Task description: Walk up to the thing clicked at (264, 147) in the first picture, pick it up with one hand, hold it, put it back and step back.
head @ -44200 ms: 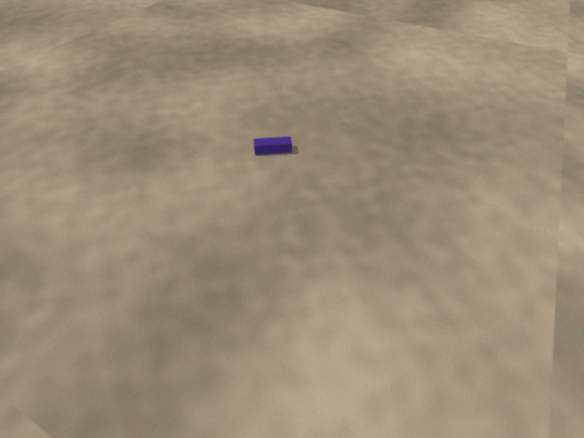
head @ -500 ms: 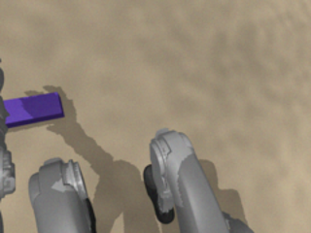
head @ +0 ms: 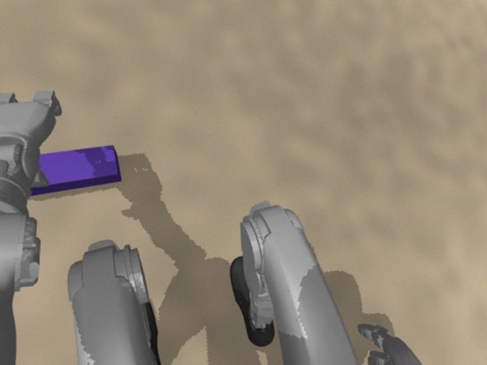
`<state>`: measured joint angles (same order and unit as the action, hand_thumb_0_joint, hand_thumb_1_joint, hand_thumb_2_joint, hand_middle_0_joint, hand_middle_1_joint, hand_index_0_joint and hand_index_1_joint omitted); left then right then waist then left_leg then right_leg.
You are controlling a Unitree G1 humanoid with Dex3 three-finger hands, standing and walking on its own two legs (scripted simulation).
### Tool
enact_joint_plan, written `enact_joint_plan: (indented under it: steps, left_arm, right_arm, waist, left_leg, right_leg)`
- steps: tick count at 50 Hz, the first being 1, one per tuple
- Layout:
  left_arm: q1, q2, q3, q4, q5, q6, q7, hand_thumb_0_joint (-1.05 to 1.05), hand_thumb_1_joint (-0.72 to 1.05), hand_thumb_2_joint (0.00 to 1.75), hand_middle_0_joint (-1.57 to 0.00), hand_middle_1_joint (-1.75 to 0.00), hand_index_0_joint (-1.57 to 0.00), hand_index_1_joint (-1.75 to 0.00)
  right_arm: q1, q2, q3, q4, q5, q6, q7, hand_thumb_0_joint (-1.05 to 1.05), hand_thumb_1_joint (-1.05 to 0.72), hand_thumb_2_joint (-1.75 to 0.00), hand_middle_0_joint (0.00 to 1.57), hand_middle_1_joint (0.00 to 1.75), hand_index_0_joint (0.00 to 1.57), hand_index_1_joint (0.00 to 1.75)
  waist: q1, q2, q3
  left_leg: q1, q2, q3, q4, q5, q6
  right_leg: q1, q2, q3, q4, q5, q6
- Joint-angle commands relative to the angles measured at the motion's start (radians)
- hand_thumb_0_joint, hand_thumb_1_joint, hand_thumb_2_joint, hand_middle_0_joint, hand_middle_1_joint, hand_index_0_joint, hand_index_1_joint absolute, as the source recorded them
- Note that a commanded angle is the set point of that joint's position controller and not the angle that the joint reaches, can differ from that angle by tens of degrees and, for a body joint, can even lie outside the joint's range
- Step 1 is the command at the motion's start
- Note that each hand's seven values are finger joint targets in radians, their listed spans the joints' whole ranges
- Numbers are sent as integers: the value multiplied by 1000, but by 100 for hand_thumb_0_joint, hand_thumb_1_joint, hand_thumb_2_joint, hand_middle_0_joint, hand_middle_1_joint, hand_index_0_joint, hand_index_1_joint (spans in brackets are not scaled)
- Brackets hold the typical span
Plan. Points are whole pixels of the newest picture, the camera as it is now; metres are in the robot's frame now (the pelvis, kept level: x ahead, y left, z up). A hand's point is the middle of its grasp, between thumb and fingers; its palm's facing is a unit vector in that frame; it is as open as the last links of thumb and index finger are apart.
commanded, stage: home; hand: left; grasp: from above
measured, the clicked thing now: (66, 171) +0.51 +0.24 -0.32
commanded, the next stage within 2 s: none
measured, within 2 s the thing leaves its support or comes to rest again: neither
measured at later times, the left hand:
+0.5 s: hand (8, 157) +0.47 +0.26 -0.10, palm faces -0.33 -0.47 -0.82, open 9.4 cm
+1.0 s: hand out of the picture +0.30 +0.21 +0.11, palm faces +0.03 -0.95 -0.32, open 7.4 cm
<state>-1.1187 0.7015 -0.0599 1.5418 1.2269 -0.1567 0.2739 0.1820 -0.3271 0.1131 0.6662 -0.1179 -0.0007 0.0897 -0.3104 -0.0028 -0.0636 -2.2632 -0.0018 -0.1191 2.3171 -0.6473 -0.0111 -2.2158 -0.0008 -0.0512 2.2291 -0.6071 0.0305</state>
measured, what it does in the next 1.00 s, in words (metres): rises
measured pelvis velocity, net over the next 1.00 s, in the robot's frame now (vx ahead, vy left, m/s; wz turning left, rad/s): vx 0.03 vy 0.00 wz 0.08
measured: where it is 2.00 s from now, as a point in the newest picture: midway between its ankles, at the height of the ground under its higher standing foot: (203, 338)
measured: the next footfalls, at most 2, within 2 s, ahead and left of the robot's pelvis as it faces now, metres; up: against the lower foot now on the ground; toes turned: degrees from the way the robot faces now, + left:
none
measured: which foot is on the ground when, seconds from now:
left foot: down 0.00-1.00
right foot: down 0.00-1.00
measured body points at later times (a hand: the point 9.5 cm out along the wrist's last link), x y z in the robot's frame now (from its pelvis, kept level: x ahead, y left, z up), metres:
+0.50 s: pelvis +0.02 +0.01 +0.03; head +0.24 +0.05 +0.43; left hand +0.48 +0.28 -0.05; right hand +0.08 -0.25 -0.09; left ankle +0.09 +0.13 -0.32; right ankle +0.12 -0.13 -0.32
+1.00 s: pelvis +0.03 +0.00 +0.22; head +0.16 +0.04 +0.65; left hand +0.30 +0.26 +0.14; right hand +0.25 -0.23 +0.13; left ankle +0.09 +0.13 -0.32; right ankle +0.12 -0.13 -0.32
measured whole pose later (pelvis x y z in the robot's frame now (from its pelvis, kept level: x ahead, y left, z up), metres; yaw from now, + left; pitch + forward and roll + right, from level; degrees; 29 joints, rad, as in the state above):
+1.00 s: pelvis +0.03 +0.00 +0.22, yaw +5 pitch +26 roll -4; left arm -0.05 0.30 0.04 0.32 0.05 0.29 0.08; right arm 0.10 -0.23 0.02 0.54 0.04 -0.06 -0.04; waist -0.07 0.02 -0.20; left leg -1.48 0.02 -0.08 1.63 -0.61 -0.02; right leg -1.45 -0.01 -0.05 1.57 -0.58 0.02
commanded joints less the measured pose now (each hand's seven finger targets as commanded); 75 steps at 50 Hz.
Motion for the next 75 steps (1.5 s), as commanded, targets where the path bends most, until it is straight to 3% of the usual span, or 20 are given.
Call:
enact_joint_plan:
  steps: [1, 2, 5, 8, 10, 13, 15, 19, 22, 25, 27, 29, 32, 34, 44, 51, 52, 54, 69, 75]
  left_arm:
    - [-414, 275, 63, -105, 22, -22, 109, 0, -39, 94, -19, -91, -20, -90]
    - [-425, 292, 75, -99, 27, -26, 124, 0, -31, 99, -27, -83, -24, -82]
    - [-425, 317, 116, -148, 17, -28, 157, 0, -23, 97, -26, -71, -23, -74]
    - [-381, 298, 141, -219, -32, -9, 162, 0, -10, 93, -24, -64, -22, -66]
    - [-329, 314, 176, -313, -79, 12, 154, 0, 0, 96, -25, -64, -23, -66]
    - [-234, 270, 189, -392, -190, 60, 114, 0, 17, 99, -25, -61, -23, -62]
    - [-200, 226, 190, -450, -262, 87, 72, 0, 30, 102, -25, -59, -23, -60]
    - [-20, 150, 197, -641, -404, 132, -28, 0, 51, 99, -24, -50, -22, -51]
    - [141, 83, 191, -736, -512, 164, -115, 0, 68, 96, -22, -42, -22, -42]
    - [254, 37, 196, -884, -616, 189, -178, 0, 88, 97, -22, -36, -21, -36]
    - [348, -61, 147, -929, -687, 208, -213, 0, 90, 90, -20, -30, -20, -30]
    - [389, -43, 179, -1035, -743, 217, -222, 0, 90, 90, -20, -30, -20, -30]
    - [494, -118, 142, -1099, -823, 242, -226, 0, 90, 90, -20, -30, -20, -30]
    - [507, -114, 163, -1199, -881, 252, -214, 0, 90, 90, -20, -30, -20, -30]
    - [792, -229, 149, -1385, -1134, 365, -179, 0, 90, 90, -20, -30, -20, -30]
    - [1004, -286, 186, -1491, -1245, 457, -167, 0, 90, 90, -20, -30, -20, -30]
    - [1034, -310, 169, -1509, -1250, 465, -170, 0, 90, 90, -20, -30, -20, -30]
    - [1098, -319, 183, -1533, -1269, 483, -173, 0, 90, 90, -20, -30, -20, -30]
    - [1549, -382, 154, -1816, -1292, 556, -198, 0, 90, 90, -20, -30, -20, -30]
    - [1609, -391, 142, -1872, -1290, 574, -224, 0, 90, 90, -20, -30, -20, -30]
  right_arm:
    - [186, -218, -41, -4, -18, -29, -12, 0, -88, -89, 20, 30, 20, 30]
    - [197, -218, -38, -3, -23, -33, -9, 0, -88, -89, 20, 30, 20, 30]
    - [226, -228, -42, -2, -39, -52, -2, 0, -88, -89, 20, 30, 20, 30]
    - [246, -224, -58, -1, -43, -65, 10, 0, -89, -90, 20, 30, 20, 30]
    - [265, -232, -80, -8, -29, -66, 19, 0, -89, -90, 20, 30, 20, 30]
    - [281, -220, -111, -6, -4, -59, 35, 0, -89, -90, 20, 30, 20, 30]
    - [296, -211, -135, 6, 12, -51, 42, 0, -89, -90, 20, 30, 20, 30]
    - [281, -200, -173, -9, 58, -23, 43, 0, -89, -90, 20, 30, 20, 30]
    - [244, -183, -184, -39, 85, -4, 36, 0, -90, -90, 20, 30, 20, 30]
    - [192, -162, -192, -83, 102, 7, 21, 0, -90, -90, 20, 30, 20, 30]
    - [153, -152, -192, -104, 112, 5, 7, 0, -90, -90, 20, 30, 20, 30]
    - [133, -144, -201, -128, 121, -1, -8, 0, -90, -90, 20, 30, 20, 30]
    - [80, -121, -197, -159, 129, -15, -26, 0, -90, -90, 20, 30, 20, 30]
    - [63, -123, -197, -170, 137, -27, -46, 0, -90, -90, 20, 30, 20, 30]
    - [-48, -79, -169, -215, 155, -92, -128, 0, -90, -90, 20, 30, 20, 30]
    - [-32, -47, -134, -237, 167, -127, -182, 0, -90, -90, 20, 30, 20, 30]
    - [-30, -36, -130, -234, 165, -134, -191, 0, -90, -90, 20, 30, 20, 30]
    - [-22, -29, -122, -238, 165, -148, -208, 0, -90, -90, 20, 30, 20, 30]
    - [68, 4, -117, -296, 145, -219, -278, 0, -90, -90, 20, 30, 20, 30]
    - [58, -4, -122, -302, 136, -244, -284, 0, -90, -90, 20, 30, 20, 30]
  waist:
    - [-32, 273, -600]
    - [-35, 297, -613]
    - [-31, 369, -686]
    - [-13, 438, -746]
    - [22, 500, -834]
    - [58, 486, -918]
    - [66, 454, -900]
    - [119, 392, -932]
    - [125, 265, -810]
    - [155, 185, -787]
    - [144, 153, -692]
    - [171, 138, -705]
    - [184, 141, -668]
    - [195, 153, -665]
    - [202, 137, -557]
    - [227, 98, -501]
    - [219, 102, -482]
    - [232, 91, -467]
    - [251, 87, -299]
    - [255, 52, -204]
  left_leg:
    - [374, -23, 75, -201, 45, 37]
    - [379, -20, 75, -194, 56, 33]
    - [444, -17, 75, -183, 104, 27]
    - [516, -13, 76, -179, 150, 16]
    - [562, -16, 81, -201, 196, 10]
    - [628, -12, 85, -226, 254, 13]
    - [620, -13, 89, -249, 245, 18]
    - [650, -16, 85, -330, 253, 25]
    - [613, -13, 70, -384, 223, 37]
    - [623, -9, 63, -445, 169, 44]
    - [633, -7, 48, -495, 124, 41]
    - [688, -3, 51, -535, 98, 41]
    - [752, 2, 53, -614, 73, 38]
    - [816, 4, 39, -674, 44, 35]
    - [1043, 7, 39, -909, -13, 32]
    - [1237, 10, 27, -1078, 70, 28]
    - [1248, 9, 38, -1093, 103, 28]
    - [1295, 10, 41, -1132, 131, 28]
    - [1618, 0, 78, -1386, 444, 19]
    - [1654, 4, 73, -1447, 441, 21]
  right_leg:
    - [313, 39, -76, -183, 47, -72]
    - [322, 38, -79, -169, 58, -73]
    - [322, 33, -102, -141, 116, -70]
    - [314, 29, -115, -117, 161, -76]
    - [348, 21, -116, -115, 196, -78]
    - [405, 25, -110, -139, 241, -77]
    - [419, 26, -101, -167, 238, -77]
    - [498, 20, -76, -241, 244, -75]
    - [523, 23, -61, -318, 230, -69]
    - [591, 21, -46, -394, 190, -68]
    - [580, 16, -45, -440, 147, -70]
    - [627, 16, -35, -493, 121, -69]
    - [686, 15, -24, -557, 107, -64]
    - [714, 9, -18, -603, 83, -64]
    - [926, 7, 15, -841, 28, -53]
    - [1130, 7, 16, -1013, 103, -49]
    - [1163, 9, 16, -1039, 126, -49]
    - [1223, 9, 16, -1081, 148, -48]
    - [1587, 24, -11, -1365, 408, -37]
    - [1613, 27, -32, -1414, 392, -33]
